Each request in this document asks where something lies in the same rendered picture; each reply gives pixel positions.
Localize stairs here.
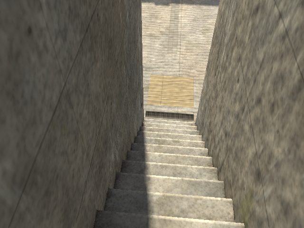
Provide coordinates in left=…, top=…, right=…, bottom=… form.
left=93, top=119, right=245, bottom=228

